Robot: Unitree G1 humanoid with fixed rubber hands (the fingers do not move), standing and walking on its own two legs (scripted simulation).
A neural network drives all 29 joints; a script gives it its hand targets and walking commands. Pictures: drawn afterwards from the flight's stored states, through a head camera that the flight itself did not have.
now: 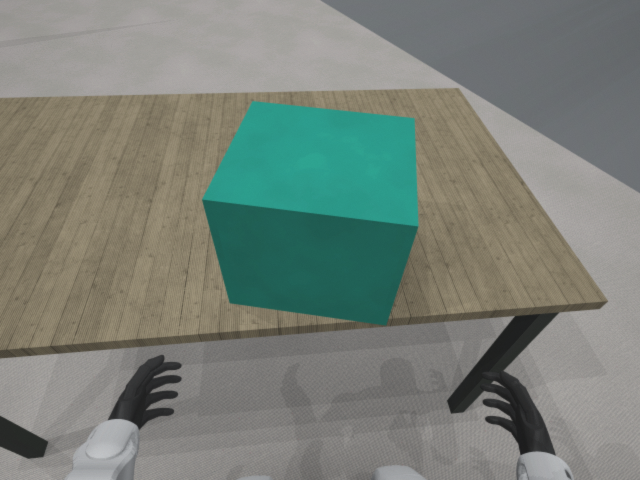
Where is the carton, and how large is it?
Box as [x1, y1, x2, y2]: [202, 101, 417, 324]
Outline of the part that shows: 252,101 202,199 229,301 232,303 386,324 417,229 414,118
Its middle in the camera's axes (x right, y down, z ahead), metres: +0.00 -0.05 +0.62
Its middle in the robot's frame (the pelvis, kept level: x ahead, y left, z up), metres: +0.49 +0.02 +0.04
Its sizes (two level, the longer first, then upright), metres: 0.261 0.239 0.233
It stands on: a table, 0.68 m high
